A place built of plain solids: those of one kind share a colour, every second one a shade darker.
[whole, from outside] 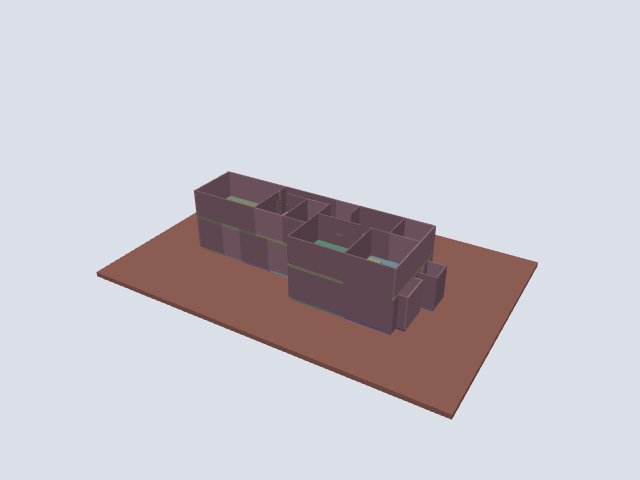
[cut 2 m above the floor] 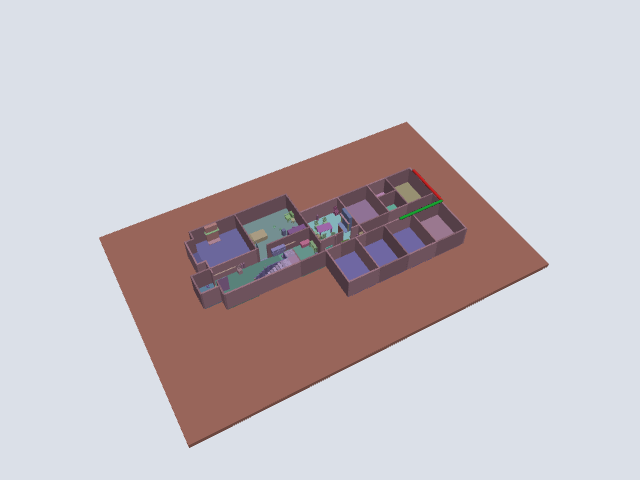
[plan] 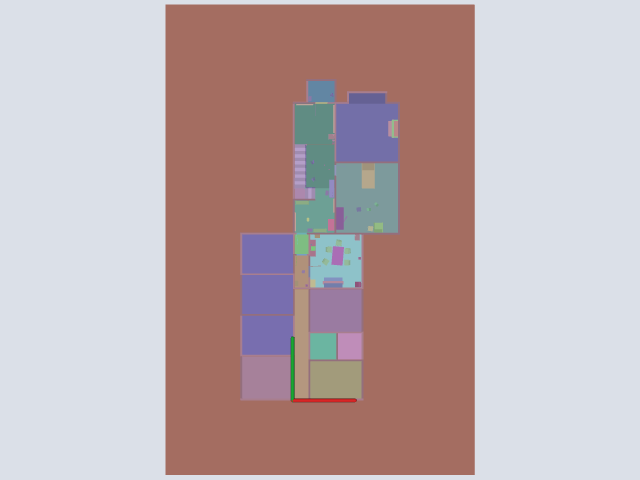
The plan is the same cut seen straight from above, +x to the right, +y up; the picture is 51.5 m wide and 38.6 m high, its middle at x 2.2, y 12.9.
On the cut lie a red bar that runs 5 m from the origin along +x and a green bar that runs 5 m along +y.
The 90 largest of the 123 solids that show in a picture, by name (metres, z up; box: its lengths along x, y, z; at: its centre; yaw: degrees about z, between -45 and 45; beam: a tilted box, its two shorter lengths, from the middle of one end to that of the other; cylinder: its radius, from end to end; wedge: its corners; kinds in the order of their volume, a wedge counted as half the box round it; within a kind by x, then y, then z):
{
 "under_1": {"box": [24.86, 37.84, 0.5], "at": [2.21, 12.92, -0.88]},
 "wall_1": {"box": [0.16, 3.38, 3.44], "at": [-4.14, 1.85, 1.42]},
 "wall_2": {"box": [0.16, 3.14, 3.44], "at": [-4.14, 5.24, 1.42]},
 "wall_3": {"box": [0.16, 3.14, 3.44], "at": [-4.14, 8.51, 1.42]},
 "wall_4": {"box": [0.16, 3.14, 3.44], "at": [-4.14, 11.78, 1.42]},
 "wall_5": {"box": [4.38, 0.13, 3.44], "at": [-2.03, 3.6, 1.42]},
 "wall_6": {"box": [4.38, 0.13, 3.44], "at": [-2.03, 6.88, 1.42]},
 "wall_7": {"box": [4.38, 0.13, 3.44], "at": [-2.03, 10.14, 1.42]},
 "wall_8": {"box": [4.53, 0.13, 3.44], "at": [-1.96, 13.41, 1.42]},
 "wall_9": {"box": [0.16, 7.29, 2.86], "at": [0.08, 3.81, 4.87]},
 "wall_10": {"box": [0.16, 5.77, 2.86], "at": [0.08, 10.46, 4.87]},
 "wall_11": {"box": [0.16, 2.6, 2.86], "at": [0.08, 14.78, 4.87]},
 "wall_12": {"box": [0.16, 2.57, 3.44], "at": [0.08, 14.79, 1.42]},
 "wall_13": {"box": [0.16, 4.66, 2.86], "at": [0.08, 18.54, 4.87]},
 "wall_14": {"box": [0.16, 7.64, 3.44], "at": [0.08, 20.03, 1.42]},
 "wall_15": {"box": [0.16, 2.85, 2.86], "at": [0.08, 22.43, 4.87]},
 "wall_16": {"box": [0.13, 3.38, 3.44], "at": [0.1, 1.85, 1.42]},
 "wall_17": {"box": [0.13, 3.14, 3.44], "at": [0.1, 5.24, 1.42]},
 "wall_18": {"box": [0.13, 2.01, 3.44], "at": [0.1, 7.95, 1.42]},
 "wall_19": {"box": [9.91, 0.16, 3.44], "at": [0.73, 0.08, 1.42]},
 "wall_20": {"box": [1.82, 0.13, 6.6], "at": [0.91, 16.14, 3.0]},
 "wall_21": {"box": [1.81, 0.13, 3.44], "at": [0.91, 23.91, 1.42]},
 "wall_22": {"box": [0.16, 1.67, 3.44], "at": [1.17, 24.84, 1.42]},
 "wall_23": {"box": [0.13, 2.99, 3.44], "at": [1.34, 1.66, 1.42]},
 "wall_24": {"box": [0.13, 2.12, 3.44], "at": [1.34, 4.34, 1.42]},
 "wall_25": {"box": [0.13, 3.42, 3.44], "at": [1.34, 7.24, 1.42]},
 "wall_26": {"box": [0.13, 2.29, 2.86], "at": [1.34, 9.71, 4.87]},
 "wall_27": {"box": [0.13, 2.36, 2.86], "at": [1.34, 12.17, 4.87]},
 "wall_28": {"box": [3.5, 0.13, 2.86], "at": [1.75, 20.93, 4.87]},
 "wall_29": {"box": [2.44, 0.16, 3.44], "at": [2.31, 25.76, 1.42]},
 "wall_30": {"box": [5.69, 0.16, 2.86], "at": [2.85, 0.08, 4.87]},
 "wall_31": {"box": [5.69, 0.13, 2.86], "at": [2.85, 7.51, 4.87]},
 "wall_32": {"box": [5.66, 0.13, 3.44], "at": [2.86, 9.02, 1.42]},
 "wall_33": {"box": [0.13, 4.61, 6.6], "at": [3.44, 15.79, 3.0]},
 "wall_34": {"box": [0.13, 4.64, 3.44], "at": [3.44, 21.53, 1.42]},
 "wall_35": {"box": [0.13, 2.85, 2.86], "at": [3.44, 22.43, 4.87]},
 "wall_36": {"box": [0.16, 1.67, 3.44], "at": [3.45, 24.84, 1.42]},
 "wall_37": {"box": [4.41, 0.13, 3.44], "at": [3.48, 3.21, 1.42]},
 "wall_38": {"box": [4.41, 0.13, 3.44], "at": [3.48, 5.46, 1.42]},
 "wall_39": {"box": [4.41, 0.13, 2.86], "at": [3.48, 10.93, 4.87]},
 "wall_40": {"box": [0.13, 2.12, 3.44], "at": [3.58, 4.34, 1.42]},
 "wall_41": {"box": [1.72, 0.13, 3.44], "at": [3.67, 23.91, 1.42]},
 "wall_42": {"box": [8.64, 0.16, 2.86], "at": [4.32, 23.93, 4.87]},
 "wall_43": {"box": [7.51, 0.13, 6.6], "at": [4.88, 13.41, 3.0]},
 "wall_44": {"box": [0.16, 2.99, 3.44], "at": [5.61, 1.66, 1.42]},
 "wall_45": {"box": [0.16, 7.29, 2.86], "at": [5.61, 3.81, 4.87]},
 "wall_46": {"box": [0.16, 2.12, 3.44], "at": [5.61, 4.34, 1.42]},
 "wall_47": {"box": [0.16, 3.42, 3.44], "at": [5.61, 7.24, 1.42]},
 "wall_48": {"box": [0.16, 3.28, 2.86], "at": [5.61, 9.22, 4.87]},
 "wall_49": {"box": [0.16, 4.24, 3.44], "at": [5.61, 11.2, 1.42]},
 "wall_50": {"box": [0.16, 2.33, 2.86], "at": [5.61, 12.15, 4.87]},
 "wall_51": {"box": [3.24, 0.16, 3.44], "at": [5.99, 24.78, 1.42]},
 "wall_52": {"box": [5.27, 0.13, 6.6], "at": [6.0, 19.14, 3.0]},
 "wall_53": {"box": [0.16, 5.6, 6.6], "at": [8.56, 16.28, 3.0]},
 "wall_54": {"box": [0.16, 4.64, 6.6], "at": [8.56, 21.53, 3.0]},
 "floor_ext_bedsit_1": {"box": [4.09, 3.14, 0.65], "at": [-2.02, 5.24, -0.33]},
 "floor_ext_bedsit_2": {"box": [4.09, 3.14, 0.65], "at": [-2.02, 8.51, -0.33]},
 "floor_ext_bedsit_3": {"box": [4.09, 3.14, 0.65], "at": [-2.02, 11.78, -0.33]},
 "floor_hall_1": {"box": [3.21, 2.6, 0.65], "at": [1.76, 14.78, -0.33]},
 "floor_hall_2": {"box": [3.21, 3.28, 0.65], "at": [1.76, 22.21, -0.33]},
 "floor_hall_3": {"box": [2.36, 3.51, 0.65], "at": [2.19, 18.82, -0.33]},
 "floor_hall_4": {"box": [1.55, 0.98, 0.65], "at": [2.6, 16.57, -0.33]},
 "floor_ground_bedsit_1": {"box": [4.98, 5.6, 0.65], "at": [5.99, 16.28, -0.33]},
 "floor_lounge_1": {"box": [4.98, 4.64, 0.65], "at": [5.99, 21.53, -0.33]},
 "floor_lounge_2": {"box": [2.92, 0.85, 0.65], "at": [5.99, 24.27, -0.33]},
 "stair_1": {"box": [0.85, 0.57, 2.59], "at": [0.58, 17.34, 1.0]},
 "stair_2": {"box": [0.85, 1.38, 2.02], "at": [0.58, 17.75, 0.71]},
 "stair_3": {"box": [0.85, 1.92, 1.64], "at": [0.58, 18.02, 0.52]},
 "stair_4": {"box": [0.85, 2.73, 1.06], "at": [0.58, 18.42, 0.23]},
 "stair_5": {"box": [0.85, 3.54, 0.49], "at": [0.58, 18.83, -0.05]},
 "stair_6": {"box": [0.84, 0.85, 3.17], "at": [1.4, 16.63, 1.28]},
 "stair_7": {"box": [0.57, 0.85, 3.36], "at": [1.54, 16.63, 1.38]},
 "floor_dining_room_1": {"box": [4.12, 4.27, 0.65], "at": [3.47, 11.21, -0.33]},
 "floor_kitchen_1": {"box": [4.12, 3.42, 0.65], "at": [3.47, 7.24, -0.33]},
 "floor_ext_shower_1": {"box": [4.09, 3.38, 0.65], "at": [-2.02, 1.85, -0.33]},
 "floor_back_stair_1": {"box": [4.12, 2.99, 0.65], "at": [3.47, 1.66, -0.33]},
 "floor_back_passage_far_1": {"box": [1.12, 8.79, 0.65], "at": [0.72, 4.55, -0.33]},
 "upper_floor_keepers_flat_1": {"box": [5.37, 7.29, 0.16], "at": [2.85, 3.81, 3.36]},
 "upper_floor_bedsit_middle_1": {"box": [4.98, 5.6, 0.16], "at": [5.99, 16.28, 3.36]},
 "upper_floor_bedsit_front_1": {"box": [4.98, 4.64, 0.16], "at": [5.99, 21.53, 3.36]},
 "floor_shower_room_1": {"box": [2.1, 2.12, 0.65], "at": [2.46, 4.34, -0.33]},
 "floor_laundry_1": {"box": [1.89, 2.12, 0.65], "at": [4.58, 4.34, -0.33]},
 "wardrobe_1": {"box": [0.6, 1.82, 2.0], "at": [3.81, 14.63, 1.0]},
 "stair_landing_1": {"box": [0.85, 0.85, 2.97], "at": [0.58, 16.63, 1.19]},
 "floor_back_passage_1": {"box": [1.12, 2.57, 0.65], "at": [0.72, 10.37, -0.33]},
 "floor_porch_1": {"box": [2.12, 1.7, 0.5], "at": [2.31, 24.83, -0.4]},
 "fixture_breast_dining_room_1": {"box": [1.49, 0.35, 3.19], "at": [3.26, 9.25, 1.54]},
 "fixture_breast_lounge_1": {"box": [0.34, 1.26, 3.19], "at": [8.31, 21.85, 1.54]},
 "floor_back_passage_lobby_1": {"box": [1.12, 1.57, 0.65], "at": [0.72, 12.56, -0.33]},
 "child_bed_1": {"box": [1.06, 2.06, 0.4], "at": [6.08, 18.07, 0.38]}
}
